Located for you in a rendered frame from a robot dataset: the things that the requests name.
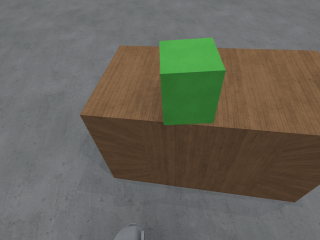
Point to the pedestal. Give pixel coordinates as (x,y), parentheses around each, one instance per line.
(264,141)

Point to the carton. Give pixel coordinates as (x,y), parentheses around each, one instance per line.
(191,76)

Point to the left robot thigh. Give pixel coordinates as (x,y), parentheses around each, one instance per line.
(131,233)

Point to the left robot shin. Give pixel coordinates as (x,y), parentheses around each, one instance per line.
(133,224)

